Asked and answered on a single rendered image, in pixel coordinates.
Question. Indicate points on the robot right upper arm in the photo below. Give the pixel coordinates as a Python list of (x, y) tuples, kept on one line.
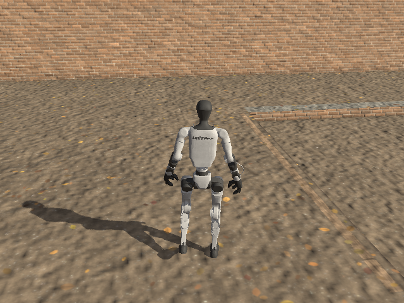
[(223, 134)]

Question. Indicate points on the robot right forearm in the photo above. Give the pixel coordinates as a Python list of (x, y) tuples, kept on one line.
[(234, 170)]

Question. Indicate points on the robot right hand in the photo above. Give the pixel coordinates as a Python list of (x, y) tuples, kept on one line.
[(238, 185)]

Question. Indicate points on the robot left forearm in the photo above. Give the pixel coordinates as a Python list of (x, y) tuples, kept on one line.
[(171, 166)]

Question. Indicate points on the robot left shin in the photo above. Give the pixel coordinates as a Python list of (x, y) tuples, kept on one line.
[(184, 224)]

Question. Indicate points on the robot left upper arm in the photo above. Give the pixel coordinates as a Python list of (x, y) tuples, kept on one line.
[(179, 143)]

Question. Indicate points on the robot left hand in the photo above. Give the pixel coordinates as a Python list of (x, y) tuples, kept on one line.
[(167, 177)]

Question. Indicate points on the robot right foot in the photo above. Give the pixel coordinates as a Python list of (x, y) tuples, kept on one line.
[(214, 253)]

